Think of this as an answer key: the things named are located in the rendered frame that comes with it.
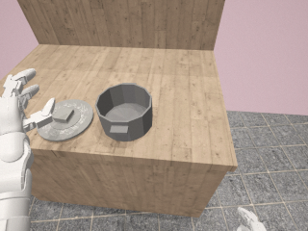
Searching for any pot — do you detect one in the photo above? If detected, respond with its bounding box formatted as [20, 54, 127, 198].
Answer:
[94, 83, 153, 141]

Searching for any robot left forearm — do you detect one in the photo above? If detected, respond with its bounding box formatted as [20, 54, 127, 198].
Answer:
[0, 132, 35, 231]

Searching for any table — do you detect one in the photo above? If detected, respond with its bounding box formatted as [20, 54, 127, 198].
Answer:
[0, 0, 238, 218]

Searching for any lid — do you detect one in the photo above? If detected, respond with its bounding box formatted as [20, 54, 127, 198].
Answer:
[37, 99, 94, 142]

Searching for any knob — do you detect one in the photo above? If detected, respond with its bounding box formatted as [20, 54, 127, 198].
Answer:
[53, 107, 74, 122]

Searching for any robot left hand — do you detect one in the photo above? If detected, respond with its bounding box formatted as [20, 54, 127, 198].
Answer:
[0, 68, 56, 136]

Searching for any robot right hand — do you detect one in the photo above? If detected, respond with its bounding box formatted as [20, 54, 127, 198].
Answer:
[237, 207, 267, 231]

